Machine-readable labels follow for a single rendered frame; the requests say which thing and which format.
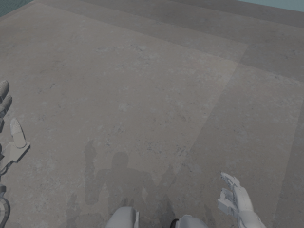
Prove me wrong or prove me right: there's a robot left thigh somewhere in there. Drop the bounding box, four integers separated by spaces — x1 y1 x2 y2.
105 206 140 228

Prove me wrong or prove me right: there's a right robot hand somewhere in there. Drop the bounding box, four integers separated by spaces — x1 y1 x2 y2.
218 172 255 219

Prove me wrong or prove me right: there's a left robot hand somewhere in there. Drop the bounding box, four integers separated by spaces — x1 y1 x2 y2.
0 80 30 182

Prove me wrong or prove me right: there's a robot right forearm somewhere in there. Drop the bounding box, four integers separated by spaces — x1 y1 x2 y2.
237 210 266 228

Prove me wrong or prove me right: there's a robot right thigh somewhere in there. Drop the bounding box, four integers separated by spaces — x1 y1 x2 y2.
175 217 208 228

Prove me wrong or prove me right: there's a robot left forearm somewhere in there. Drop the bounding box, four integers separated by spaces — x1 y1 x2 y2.
0 183 11 228

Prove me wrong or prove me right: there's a robot thigh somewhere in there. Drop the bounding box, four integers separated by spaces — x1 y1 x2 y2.
175 217 208 228
105 206 140 228

